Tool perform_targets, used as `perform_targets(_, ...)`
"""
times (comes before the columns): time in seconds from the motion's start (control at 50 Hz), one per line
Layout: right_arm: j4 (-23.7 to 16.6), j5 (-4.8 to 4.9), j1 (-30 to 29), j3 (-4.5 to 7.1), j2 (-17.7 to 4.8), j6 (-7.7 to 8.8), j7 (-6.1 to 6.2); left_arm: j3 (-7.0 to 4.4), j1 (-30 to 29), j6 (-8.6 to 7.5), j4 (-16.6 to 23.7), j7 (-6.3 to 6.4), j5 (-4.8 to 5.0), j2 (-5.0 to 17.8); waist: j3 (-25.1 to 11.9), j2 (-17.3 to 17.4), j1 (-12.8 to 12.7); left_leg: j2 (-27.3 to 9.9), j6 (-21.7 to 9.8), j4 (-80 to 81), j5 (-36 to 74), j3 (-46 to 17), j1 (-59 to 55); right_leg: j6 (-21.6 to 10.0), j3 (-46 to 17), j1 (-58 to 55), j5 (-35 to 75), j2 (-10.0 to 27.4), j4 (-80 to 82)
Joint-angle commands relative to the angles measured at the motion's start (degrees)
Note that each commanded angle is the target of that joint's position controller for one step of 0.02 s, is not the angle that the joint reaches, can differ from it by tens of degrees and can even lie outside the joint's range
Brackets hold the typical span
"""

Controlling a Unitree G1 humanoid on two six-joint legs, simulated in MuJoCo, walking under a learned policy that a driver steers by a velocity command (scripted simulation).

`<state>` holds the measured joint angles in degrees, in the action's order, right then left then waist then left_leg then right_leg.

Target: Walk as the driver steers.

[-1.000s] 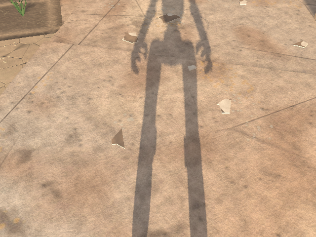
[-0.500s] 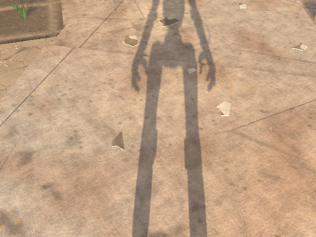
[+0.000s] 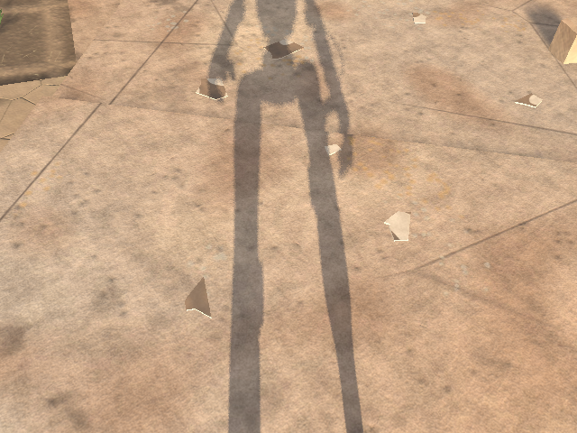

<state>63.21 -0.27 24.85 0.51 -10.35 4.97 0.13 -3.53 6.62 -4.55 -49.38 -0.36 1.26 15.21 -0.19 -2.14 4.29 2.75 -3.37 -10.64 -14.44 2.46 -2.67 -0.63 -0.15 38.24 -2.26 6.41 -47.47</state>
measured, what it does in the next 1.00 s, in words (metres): walks ahead: right foot, then left foot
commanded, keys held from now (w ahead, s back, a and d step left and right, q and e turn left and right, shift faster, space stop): w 1.00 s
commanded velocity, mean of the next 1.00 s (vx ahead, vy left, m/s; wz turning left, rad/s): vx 0.49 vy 0.00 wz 0.00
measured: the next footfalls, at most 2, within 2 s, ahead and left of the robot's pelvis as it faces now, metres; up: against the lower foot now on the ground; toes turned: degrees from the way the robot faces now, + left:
right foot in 0.20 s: +0.32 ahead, -0.14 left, +0.00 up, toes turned -2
left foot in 0.74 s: +0.61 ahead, +0.10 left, +0.00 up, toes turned +3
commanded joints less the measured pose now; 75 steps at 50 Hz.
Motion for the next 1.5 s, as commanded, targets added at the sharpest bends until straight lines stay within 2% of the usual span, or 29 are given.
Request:
perform_targets(0.02,-2.4,0.33,1.9,1.69,-10.7,0.29,0.88,0.77,-10.4,-0.87,5.8,-0.75,0.22,0.6,7.9,6.3,0.6,-13.3,-6.6,6.6,16.7,-6.5,5.8,0.6,2.6,0.9,6.1,-2.0,9.9)
perform_targets(0.14,-2.4,0.96,2.9,2.81,-12.1,-0.71,1.07,0.35,-13.0,-1.7,7.8,-2.59,0.49,3.3,6.6,7.2,-2.6,-17.5,-5.4,-0.7,33.5,-4.9,-4.6,-3.6,2.3,-4.3,1.8,-4.6,17.9)
perform_targets(0.2,-4.1,-0.03,0.2,2.9,-12.3,-1.85,0.94,-2.85,9.1,-1.27,1.6,-1.61,0.54,9.5,-8.2,9.0,-13.9,-13.8,-2.1,-28.1,49.9,-2.1,3.3,-8.4,2.2,-35.8,-0.5,-6.4,16.4)
perform_targets(0.22,-5.5,-0.53,5.8,1.17,-6.2,-1.19,0.25,-4.09,18.1,-1.06,-0.4,-1.13,-1.17,14.9,-18.6,-2.6,-12.4,-6.3,0.8,-50.8,25.0,-0.5,25.5,-16.3,-20.5,-60.3,-7.5,8.9,16.2)
perform_targets(0.24,-4.3,0.67,7.9,0.12,-3.3,0.5,-0.32,-3.21,19.2,-0.77,-1.4,-1.34,-0.91,12.3,-25.8,-11.4,-11.3,1.6,2.0,-65.8,-16.2,-7.0,36.6,-21.6,-44.5,-66.3,-17.3,17.3,28.7)
perform_targets(0.26,-6.3,2.36,1.6,1.82,-9.3,2.02,-0.63,-1.95,14.2,-0.98,-1.2,-1.45,-0.35,8.6,-16.1,-7.9,-11.3,-2.2,0.4,-70.8,-15.2,-10.7,42.7,-18.0,-39.8,-58.4,-20.6,14.6,31.6)
perform_targets(0.3,-9.0,2.95,-6.4,2.44,-10.7,2.78,0.0,-0.63,4.3,-1.69,0.3,-1.68,-0.91,4.9,-3.4,0.4,-7.2,-8.1,-0.5,-65.8,-5.4,-7.4,41.2,-14.4,-22.9,-38.4,-10.1,10.4,35.0)
perform_targets(0.34,-8.6,1.67,-4.3,2.92,-8.8,1.19,0.54,0.07,1.4,-2.36,-0.1,-2.17,-1.71,2.6,-1.3,-1.0,-3.4,-11.1,-0.2,-60.0,-1.5,-7.6,34.1,-12.8,-14.8,-28.6,-5.1,6.6,38.1)
perform_targets(0.4,-9.7,1.26,-5.3,2.93,-7.2,-0.45,0.83,-0.16,3.9,-2.66,-2.2,-1.78,-1.41,4.3,1.5,-1.2,-2.1,-12.2,1.3,-53.9,0.7,-6.4,34.9,-14.1,-10.2,-23.5,-2.4,5.6,41.6)
perform_targets(0.48,-13.4,0.41,-15.0,3.18,-8.0,-0.28,0.68,-0.6,8.1,-2.17,-3.7,-0.05,-1.29,6.8,3.7,-0.1,-4.3,-12.3,3.3,-38.9,13.6,-5.5,41.3,-13.1,-6.7,-26.4,-0.2,4.6,42.9)
perform_targets(0.62,-17.7,1.36,-27.8,2.21,-7.4,0.53,-1.15,-0.94,15.9,-0.87,-7.0,0.63,-0.08,8.2,5.3,-0.2,-8.6,-8.5,2.7,-21.3,19.2,-3.2,39.7,-11.0,-3.8,-35.9,0.7,6.1,39.7)
perform_targets(0.7,-18.4,1.51,-25.1,3.11,-10.2,1.21,-2.2,-1.61,14.8,0.52,-7.3,0.92,-0.09,9.7,2.7,-2.0,-5.2,-6.2,-0.4,-18.0,10.5,-2.0,33.3,-8.9,-4.4,-42.1,13.1,8.7,32.0)
perform_targets(0.74,-13.6,1.25,-8.4,5.7,-15.1,1.3,-1.65,-0.73,13.5,1.06,-6.3,0.92,-0.73,7.6,-8.0,-0.6,2.5,-5.3,-3.8,-18.1,11.0,-1.4,9.4,-6.0,0.0,-35.4,22.9,3.3,11.7)
perform_targets(0.76,-12.0,-0.01,0.4,7.17,-21.3,1.06,-1.24,1.03,18.6,0.33,-4.8,0.5,-1.53,2.4,-17.9,10.5,2.1,-20.0,-11.4,-18.0,7.7,-22.9,-13.8,-2.3,3.3,-15.1,3.7,-3.7,-10.9)
perform_targets(0.78,-11.2,0.58,2.1,6.57,-19.2,0.7,-1.53,1.87,20.1,-1.11,-5.7,0.16,-0.81,0.2,-22.7,18.7,1.7,-26.3,-16.6,-7.9,-0.6,-44.1,-21.5,-0.8,-2.1,-1.5,-29.7,-10.4,-24.0)
perform_targets(0.8,-11.8,0.92,-1.5,5.16,-15.1,0.84,-1.59,0.28,15.4,-2.3,-4.9,-0.14,0.8,6.7,-15.8,13.6,2.0,-24.3,-13.7,-6.3,-4.3,-39.4,-16.4,-2.3,-6.7,4.6,-28.9,-6.6,-29.4)
perform_targets(0.82,-13.2,0.71,-6.5,4.5,-12.9,0.89,-1.41,0.05,10.7,-2.9,-3.5,-0.17,1.62,7.8,-9.5,10.4,0.8,-22.3,-11.5,-5.6,-1.5,-30.9,-8.5,-3.2,-5.2,5.8,-23.8,-3.5,-28.8)
perform_targets(0.86,-14.2,-0.12,-12.9,3.44,-9.6,1.27,-1.69,-0.52,8.3,-2.23,-3.3,0.52,0.24,6.9,-2.8,6.1,-2.9,-17.9,-9.4,-1.7,7.1,-20.3,5.6,-2.9,-4.1,0.5,-15.6,1.1,-21.2)
perform_targets(0.96,-12.1,-0.05,-10.2,3.91,-11.6,1.74,-1.25,-0.36,6.9,0.25,-2.4,0.86,-0.75,3.6,0.7,5.2,-5.1,-15.9,-10.5,3.8,15.7,-12.2,11.8,-0.6,-3.2,-0.2,-7.5,2.6,-11.0)
perform_targets(1.18,-7.4,1.16,-0.6,4.4,-12.9,-0.3,0.47,0.6,-12.0,-1.0,3.8,-1.44,-0.13,2.6,5.5,5.5,-0.2,-16.7,-7.5,2.0,16.6,-6.0,0.8,-1.1,-0.5,1.0,5.5,-1.2,16.7)
perform_targets(1.24,-7.2,1.32,-1.8,4.99,-13.9,-1.15,0.78,-0.05,-9.7,-1.49,4.0,-2.17,-0.05,4.6,3.5,6.7,-2.7,-18.3,-6.1,-3.1,26.3,-6.2,-3.2,-3.3,0.5,-4.2,-0.7,-2.9,18.7)
perform_targets(1.28,-7.9,1.11,-3.8,4.68,-13.2,-1.8,0.81,-2.21,3.4,-1.55,0.0,-1.83,-0.26,8.3,-4.3,6.7,-9.5,-14.5,-3.9,-18.3,41.3,-3.0,-0.2,-5.9,3.4,-23.0,-1.1,-6.4,19.9)
perform_targets(1.3,-9.2,0.3,-3.1,3.74,-11.4,-1.85,0.86,-3.5,14.1,-1.46,-2.6,-1.33,-0.93,12.2,-12.6,1.9,-12.8,-11.1,-1.9,-34.9,29.6,-0.5,11.1,-9.3,-5.9,-40.9,0.1,1.8,17.8)
perform_targets(1.32,-9.6,0.11,3.9,1.54,-3.8,-0.56,0.09,-4.55,19.2,-1.02,-4.1,-1.31,-1.03,16.7,-20.1,-13.0,-9.6,-0.1,2.4,-56.6,-5.3,-0.5,35.2,-19.1,-33.4,-61.3,-11.1,15.1,23.5)
perform_targets(1.34,-9.0,1.27,1.0,2.37,-8.1,0.98,-0.14,-2.89,18.5,-1.01,-3.8,-1.38,-0.49,11.4,-20.5,-10.1,-11.2,-0.6,1.6,-64.5,-18.5,-9.1,42.3,-18.5,-41.2,-61.4,-16.8,15.4,29.7)
perform_targets(1.36,-10.8,2.86,-4.4,3.48,-12.0,1.97,-0.31,-2.09,13.2,-1.25,-2.9,-1.21,-0.4,9.0,-11.9,-7.7,-10.4,-3.8,0.4,-66.5,-14.9,-8.9,46.8,-15.6,-32.6,-54.3,-15.5,13.7,30.5)
perform_targets(1.4,-11.8,2.06,-9.4,3.91,-11.9,2.05,0.45,-1.02,5.2,-1.52,-1.3,-1.31,-1.2,5.5,-3.6,-0.9,-7.1,-9.0,0.4,-60.3,-5.6,-6.5,43.0,-13.1,-20.2,-38.0,-5.7,9.6,33.5)
perform_targets(1.42,-11.6,1.6,-8.4,4.19,-11.1,1.32,0.64,-0.56,3.9,-1.78,-1.4,-1.41,-1.79,4.2,-2.7,-2.0,-5.1,-10.7,0.4,-57.6,-3.2,-6.9,39.1,-12.3,-16.8,-33.2,-3.1,7.9,35.2)
perform_targets(1.5,-12.6,0.8,-9.7,4.07,-8.3,-0.63,0.91,-1.03,6.3,-2.15,-3.2,-0.92,-1.39,6.2,0.2,-1.4,-3.6,-11.9,2.2,-49.1,1.7,-5.7,38.2,-13.8,-11.4,-27.3,1.4,6.5,40.1)
Keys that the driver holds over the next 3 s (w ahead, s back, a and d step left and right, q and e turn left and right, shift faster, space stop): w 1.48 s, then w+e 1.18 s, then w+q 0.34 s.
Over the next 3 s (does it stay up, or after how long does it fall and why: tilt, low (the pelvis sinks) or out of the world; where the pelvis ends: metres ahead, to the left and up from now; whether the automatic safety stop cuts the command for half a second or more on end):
stays up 1.64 -0.25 -0.06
